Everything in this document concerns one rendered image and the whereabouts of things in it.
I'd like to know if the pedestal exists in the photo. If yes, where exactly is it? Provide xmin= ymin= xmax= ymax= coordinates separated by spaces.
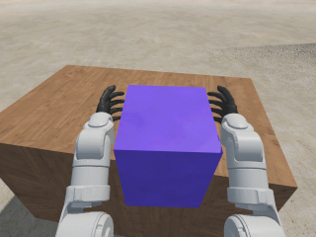
xmin=0 ymin=64 xmax=298 ymax=237

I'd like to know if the right robot forearm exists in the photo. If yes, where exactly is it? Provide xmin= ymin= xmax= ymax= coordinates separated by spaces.
xmin=220 ymin=113 xmax=286 ymax=237

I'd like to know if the robot right hand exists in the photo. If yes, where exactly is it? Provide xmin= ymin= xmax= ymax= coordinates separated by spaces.
xmin=207 ymin=85 xmax=238 ymax=124

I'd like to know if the left robot forearm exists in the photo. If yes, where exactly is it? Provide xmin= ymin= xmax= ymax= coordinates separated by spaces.
xmin=55 ymin=112 xmax=115 ymax=237

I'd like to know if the robot left hand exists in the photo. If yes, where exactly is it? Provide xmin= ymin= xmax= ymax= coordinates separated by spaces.
xmin=96 ymin=85 xmax=124 ymax=121

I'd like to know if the carton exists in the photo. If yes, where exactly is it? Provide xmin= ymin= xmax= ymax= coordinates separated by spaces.
xmin=114 ymin=85 xmax=223 ymax=208

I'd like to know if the right robot upper arm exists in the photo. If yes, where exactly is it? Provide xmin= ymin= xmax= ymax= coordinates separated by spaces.
xmin=223 ymin=213 xmax=285 ymax=237

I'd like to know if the left robot upper arm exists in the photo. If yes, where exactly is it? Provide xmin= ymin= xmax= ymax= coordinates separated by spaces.
xmin=56 ymin=211 xmax=114 ymax=237

